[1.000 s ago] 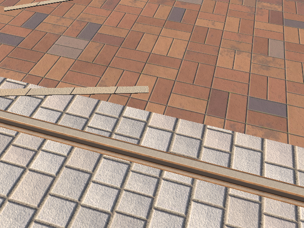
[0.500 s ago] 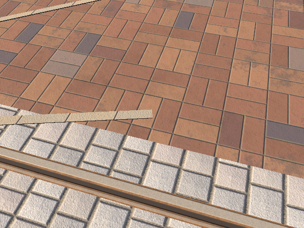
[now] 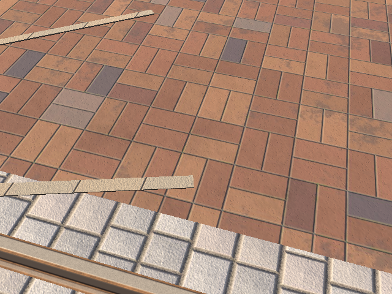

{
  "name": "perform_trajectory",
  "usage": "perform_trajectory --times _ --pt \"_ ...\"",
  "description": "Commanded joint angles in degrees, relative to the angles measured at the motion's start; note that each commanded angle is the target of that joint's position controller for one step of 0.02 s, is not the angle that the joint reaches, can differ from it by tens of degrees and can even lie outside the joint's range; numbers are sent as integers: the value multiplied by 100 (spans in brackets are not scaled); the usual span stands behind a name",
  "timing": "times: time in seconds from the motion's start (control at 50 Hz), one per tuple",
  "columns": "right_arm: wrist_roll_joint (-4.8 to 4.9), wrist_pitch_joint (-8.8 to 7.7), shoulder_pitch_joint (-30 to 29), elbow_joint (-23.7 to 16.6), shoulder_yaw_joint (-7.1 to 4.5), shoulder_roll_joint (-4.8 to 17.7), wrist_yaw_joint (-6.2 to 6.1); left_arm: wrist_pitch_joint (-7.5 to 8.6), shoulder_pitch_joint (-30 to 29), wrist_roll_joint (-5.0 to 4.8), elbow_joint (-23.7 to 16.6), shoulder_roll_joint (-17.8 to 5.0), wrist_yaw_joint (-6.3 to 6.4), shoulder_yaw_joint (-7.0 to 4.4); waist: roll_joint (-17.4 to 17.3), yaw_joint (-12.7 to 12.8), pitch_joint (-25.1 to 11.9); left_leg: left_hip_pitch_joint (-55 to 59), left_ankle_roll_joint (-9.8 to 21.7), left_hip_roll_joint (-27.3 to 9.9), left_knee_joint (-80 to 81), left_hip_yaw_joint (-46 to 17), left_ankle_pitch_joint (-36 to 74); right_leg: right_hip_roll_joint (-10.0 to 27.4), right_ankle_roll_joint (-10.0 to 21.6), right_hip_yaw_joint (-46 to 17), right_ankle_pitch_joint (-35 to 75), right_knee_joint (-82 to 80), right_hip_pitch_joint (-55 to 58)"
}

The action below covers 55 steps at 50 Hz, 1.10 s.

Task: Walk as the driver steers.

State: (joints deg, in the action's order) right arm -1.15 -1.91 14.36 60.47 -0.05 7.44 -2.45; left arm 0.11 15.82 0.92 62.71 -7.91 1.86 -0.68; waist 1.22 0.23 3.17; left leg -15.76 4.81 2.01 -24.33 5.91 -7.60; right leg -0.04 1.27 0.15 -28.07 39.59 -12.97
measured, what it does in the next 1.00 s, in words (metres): walks ahead: right foot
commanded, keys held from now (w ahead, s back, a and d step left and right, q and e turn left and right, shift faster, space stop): no key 0.36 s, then w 0.64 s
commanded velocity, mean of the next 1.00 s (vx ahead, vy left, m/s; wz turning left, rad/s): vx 0.22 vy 0.00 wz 0.00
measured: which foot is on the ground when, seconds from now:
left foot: down 0.00-1.00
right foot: up 0.00-0.06, down 0.08-0.70, up 0.72-1.00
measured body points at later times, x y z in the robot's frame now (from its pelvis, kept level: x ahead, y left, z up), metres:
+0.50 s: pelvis +0.04 -0.02 +0.00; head +0.03 -0.02 +0.45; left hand -0.02 +0.18 -0.16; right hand +0.02 -0.24 -0.16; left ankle +0.06 +0.07 -0.73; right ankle -0.01 -0.13 -0.74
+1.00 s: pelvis +0.23 +0.03 +0.00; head +0.25 +0.04 +0.45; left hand +0.35 +0.25 -0.14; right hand +0.13 -0.18 -0.14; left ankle +0.12 +0.09 -0.74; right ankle +0.35 -0.10 -0.68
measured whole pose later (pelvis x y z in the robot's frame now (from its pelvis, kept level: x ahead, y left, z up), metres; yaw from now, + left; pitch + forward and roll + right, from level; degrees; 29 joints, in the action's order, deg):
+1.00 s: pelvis +0.23 +0.03 +0.00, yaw +1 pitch +1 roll +0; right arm -1.0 -5.7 29.3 62.9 -0.9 7.0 -0.5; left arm 2.4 6.2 1.5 55.1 -10.7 -2.0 -3.0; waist 1.7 -2.1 1.5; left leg 3.5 4.4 3.6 -11.2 4.8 -15.8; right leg 4.0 2.9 4.0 -5.9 48.1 -36.0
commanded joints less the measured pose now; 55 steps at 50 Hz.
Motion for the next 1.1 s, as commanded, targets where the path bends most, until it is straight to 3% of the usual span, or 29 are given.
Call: perform_trajectory --times 0.02,0.08,0.1,0.12,0.16,0.2,0.36,0.38,0.42,0.44,0.48,0.52,0.56,0.62,0.66,0.68,0.7,0.72,0.74,0.76,0.78,0.82,0.86,0.96,1.04,1.1 --pt "56 10 60 -132 -102 661 -10 -107 1086 -18 288 -84 35 3 -555 250 -347 -22 393 -1260 1103 -1333 -194 19 -82 101 775 -755 552" --pt "114 103 160 -65 -163 704 37 -75 869 68 212 -243 43 29 -484 132 81 -554 -98 -1032 1301 -1355 -1983 359 -24 -231 1476 -1766 768" --pt "141 146 238 -57 -178 628 55 -47 794 39 204 -349 38 24 -263 11 389 -429 -192 -843 1346 -1219 -1834 403 25 -342 1112 -1835 195" --pt "118 160 291 -11 -167 549 66 -9 771 3 232 -297 34 38 -27 -20 486 -36 -203 -783 1155 -1105 -1381 420 35 -390 999 -1964 -179" --pt "69 143 498 94 -157 461 72 79 708 -32 238 -257 48 52 174 -116 298 525 -165 -748 785 -994 -615 497 54 -474 1150 -2191 -304" --pt "54 111 568 155 -162 484 84 142 684 -40 211 -264 71 60 113 -153 143 736 -139 -739 631 -939 -206 553 97 -533 1300 -2278 -239" --pt "69 104 627 331 -104 403 70 165 879 -39 232 -238 71 74 -45 -112 184 689 -202 -746 560 -878 42 565 169 -527 1552 -2333 -54" --pt "66 109 670 362 -95 385 71 165 975 -30 256 -236 68 73 -37 -90 81 708 -202 -683 541 -840 -311 529 196 -527 1153 -2396 -4" --pt "54 135 641 324 -132 451 89 129 1091 -18 247 -447 59 -22 161 -41 219 402 -147 -380 131 -592 -1433 477 385 -665 -237 -2473 -115" --pt "28 146 584 271 -147 452 113 101 1143 -14 211 -558 47 -76 319 15 413 7 -117 -220 -170 -444 -1952 597 541 -922 -1025 -2627 -163" --pt "-51 119 254 58 -117 266 185 81 1455 -23 232 -752 38 -180 688 217 895 -918 -145 -24 -1059 -59 -1831 1293 949 -1821 -1968 -3217 13" --pt "-99 24 4 -178 -138 313 247 122 1467 6 216 -783 32 -239 718 249 1075 -1488 -86 -328 -1763 -183 -1545 1749 1231 -2233 -1592 -3441 204" --pt "-71 -98 -109 -346 -199 456 300 211 1423 61 191 -780 7 -269 541 200 977 -1832 -52 -490 -1900 -326 -1644 1755 1261 -2078 -738 -3304 681" --pt "19 -232 -10 -457 -253 438 360 319 1211 23 130 -823 -16 -306 478 15 742 -1031 -44 -377 -1144 -141 -1310 1456 1084 -1435 261 -2952 604" --pt "61 -257 940 -143 -312 376 349 349 885 -25 40 -836 -42 -319 272 -452 508 799 -49 8 -322 150 -836 1041 863 -854 745 -2243 -369" --pt "39 -287 1688 87 -411 573 295 404 801 -1 -19 -701 -71 -275 -160 -757 217 1948 -3 -212 -43 -294 -963 716 699 -438 1200 -1279 -997" --pt "-30 -312 2454 185 -567 1207 219 460 635 -48 -299 -229 -141 -142 -1694 -1004 -93 2722 400 -1692 1128 -2611 -2447 -65 345 422 644 748 -2062" --pt "-1 -221 2786 365 -587 1326 231 455 522 67 -473 -527 -184 -231 -1848 -901 -55 2543 830 -2426 1745 -4281 -2993 -295 384 301 -292 2089 -2744" --pt "-33 -184 1993 145 -500 1094 218 428 321 155 -525 -567 -231 -252 -923 -470 387 1911 821 -2378 1659 -3862 -3172 182 491 -48 139 2716 -2906" --pt "-21 -212 1414 -67 -453 950 247 451 203 124 -538 -450 -290 -225 -429 -299 539 1436 734 -2161 1703 -3301 -2726 362 515 -149 738 2718 -2810" --pt "-10 -253 1106 -173 -417 891 250 474 234 72 -514 -367 -327 -220 -290 -121 523 1188 611 -1910 1795 -2740 -2061 487 486 -153 1142 2522 -2579" --pt "15 -347 1100 -141 -315 660 214 405 337 113 -465 -405 -364 -254 -348 20 354 1202 479 -1556 1808 -1944 -785 531 361 -12 1499 2269 -2345" --pt "34 -405 1448 11 -273 645 184 326 170 103 -532 -449 -379 -285 -442 29 284 1467 473 -1443 1700 -1491 461 480 277 161 1702 2122 -2533" --pt "21 -435 1773 120 -183 626 173 266 -1196 65 -1062 -363 -397 -225 -532 -150 488 1496 539 -1257 1666 -890 1882 366 114 494 2263 895 -2817" --pt "25 -467 1873 180 -190 737 143 280 -1831 6 -1336 -379 -397 -175 -667 -237 558 1551 532 -1292 1644 -674 2505 147 264 724 2601 -299 -2164" --pt "7 -483 1697 194 -226 869 121 328 -1584 10 -1351 -558 -331 -245 -661 5 357 1955 477 -1433 1077 -539 4021 -71 577 763 2328 -629 -1518"
Velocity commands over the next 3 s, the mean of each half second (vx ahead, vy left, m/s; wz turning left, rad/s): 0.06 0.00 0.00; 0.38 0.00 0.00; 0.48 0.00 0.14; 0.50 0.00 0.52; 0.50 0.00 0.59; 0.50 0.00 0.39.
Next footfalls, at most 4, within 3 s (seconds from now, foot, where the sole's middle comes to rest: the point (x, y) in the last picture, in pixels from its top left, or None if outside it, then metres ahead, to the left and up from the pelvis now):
0.08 right None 0.03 -0.13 -0.77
1.16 right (219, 290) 0.51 -0.06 -0.77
1.74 left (171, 218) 0.77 0.11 -0.77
2.28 right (174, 142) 1.15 0.11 -0.77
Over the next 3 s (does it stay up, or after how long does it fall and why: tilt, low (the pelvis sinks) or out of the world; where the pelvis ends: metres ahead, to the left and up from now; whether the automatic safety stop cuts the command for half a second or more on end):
stays up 1.19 0.38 0.01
